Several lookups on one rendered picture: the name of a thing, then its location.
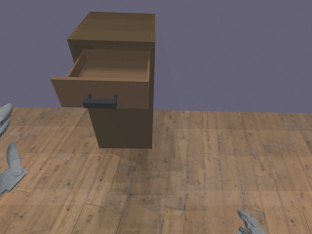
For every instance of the handle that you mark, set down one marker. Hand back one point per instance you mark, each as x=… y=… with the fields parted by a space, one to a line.
x=107 y=103

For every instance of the robot right hand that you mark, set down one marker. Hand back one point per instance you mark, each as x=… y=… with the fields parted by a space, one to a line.
x=250 y=223

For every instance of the robot left hand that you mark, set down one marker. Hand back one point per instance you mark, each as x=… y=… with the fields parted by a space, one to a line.
x=10 y=177

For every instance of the drawer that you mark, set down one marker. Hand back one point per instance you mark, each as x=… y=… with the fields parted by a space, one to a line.
x=104 y=74

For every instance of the cabinet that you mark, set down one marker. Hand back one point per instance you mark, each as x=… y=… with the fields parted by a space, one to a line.
x=128 y=128

